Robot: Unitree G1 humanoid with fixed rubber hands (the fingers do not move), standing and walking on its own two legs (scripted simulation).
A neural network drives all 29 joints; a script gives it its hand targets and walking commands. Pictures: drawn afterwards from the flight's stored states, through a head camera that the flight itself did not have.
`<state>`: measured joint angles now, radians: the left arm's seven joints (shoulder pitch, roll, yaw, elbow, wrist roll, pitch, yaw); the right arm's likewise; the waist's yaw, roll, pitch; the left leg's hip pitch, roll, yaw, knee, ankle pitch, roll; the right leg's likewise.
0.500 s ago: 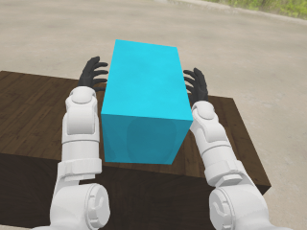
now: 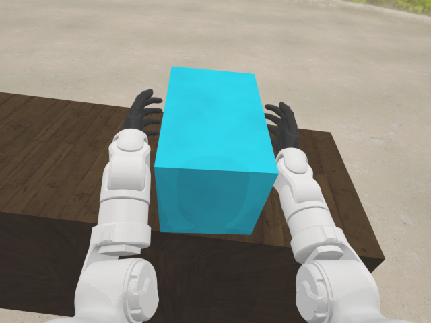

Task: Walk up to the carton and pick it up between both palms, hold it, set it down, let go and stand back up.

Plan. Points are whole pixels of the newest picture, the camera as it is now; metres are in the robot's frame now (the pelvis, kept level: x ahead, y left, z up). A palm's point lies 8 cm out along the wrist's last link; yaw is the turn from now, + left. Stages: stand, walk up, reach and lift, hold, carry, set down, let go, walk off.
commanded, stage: set down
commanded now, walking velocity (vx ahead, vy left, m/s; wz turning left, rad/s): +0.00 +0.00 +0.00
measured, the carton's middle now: (210, 148) +0.44 -0.01 +0.14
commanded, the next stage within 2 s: none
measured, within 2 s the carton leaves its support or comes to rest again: rests again in 1.62 s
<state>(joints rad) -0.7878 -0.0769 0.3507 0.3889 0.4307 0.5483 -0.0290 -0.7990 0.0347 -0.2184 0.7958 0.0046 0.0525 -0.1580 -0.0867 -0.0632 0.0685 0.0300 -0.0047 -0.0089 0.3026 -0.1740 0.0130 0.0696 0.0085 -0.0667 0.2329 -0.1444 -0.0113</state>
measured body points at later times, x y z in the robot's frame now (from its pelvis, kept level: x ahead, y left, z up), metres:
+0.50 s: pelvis +0.00 +0.00 +0.00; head -0.02 +0.02 +0.45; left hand +0.42 +0.11 +0.16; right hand +0.40 -0.16 +0.16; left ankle +0.01 +0.11 -0.75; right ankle +0.00 -0.11 -0.75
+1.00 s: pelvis +0.01 -0.01 +0.00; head +0.00 +0.02 +0.45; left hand +0.43 +0.10 +0.12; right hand +0.41 -0.18 +0.13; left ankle +0.01 +0.11 -0.75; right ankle +0.00 -0.11 -0.75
